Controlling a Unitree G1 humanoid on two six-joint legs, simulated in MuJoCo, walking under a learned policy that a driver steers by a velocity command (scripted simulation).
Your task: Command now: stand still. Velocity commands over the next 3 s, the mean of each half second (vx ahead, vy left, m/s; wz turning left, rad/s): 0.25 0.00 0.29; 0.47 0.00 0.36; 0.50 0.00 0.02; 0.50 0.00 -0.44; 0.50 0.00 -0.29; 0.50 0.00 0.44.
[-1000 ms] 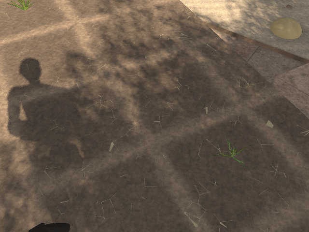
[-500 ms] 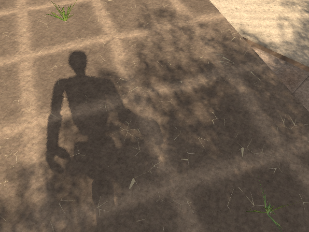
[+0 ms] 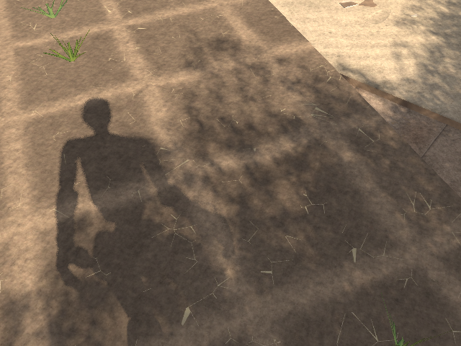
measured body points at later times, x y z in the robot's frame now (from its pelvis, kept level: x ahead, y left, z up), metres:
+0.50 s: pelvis +0.13 +0.07 +0.00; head +0.14 +0.09 +0.45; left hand +0.17 +0.36 -0.13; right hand +0.25 -0.19 -0.12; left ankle +0.12 +0.14 -0.73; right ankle +0.09 -0.10 -0.64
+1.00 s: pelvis +0.41 +0.10 +0.00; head +0.44 +0.10 +0.45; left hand +0.43 +0.39 -0.11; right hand +0.56 -0.14 -0.13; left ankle +0.27 +0.18 -0.64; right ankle +0.50 +0.03 -0.73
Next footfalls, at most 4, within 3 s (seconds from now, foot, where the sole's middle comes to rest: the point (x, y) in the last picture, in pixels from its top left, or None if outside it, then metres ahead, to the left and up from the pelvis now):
0.36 left None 0.16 0.15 -0.77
0.86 right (233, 336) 0.54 0.04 -0.77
1.36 left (123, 280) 0.71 0.39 -0.77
1.92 right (174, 192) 1.07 0.26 -0.77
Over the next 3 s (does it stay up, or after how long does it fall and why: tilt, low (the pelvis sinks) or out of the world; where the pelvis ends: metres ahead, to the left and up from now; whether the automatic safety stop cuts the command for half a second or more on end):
stays up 1.50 0.36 0.00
